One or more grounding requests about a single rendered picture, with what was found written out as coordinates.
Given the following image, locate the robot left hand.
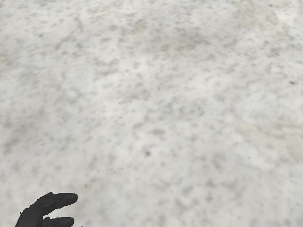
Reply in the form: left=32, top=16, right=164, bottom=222
left=15, top=192, right=82, bottom=227

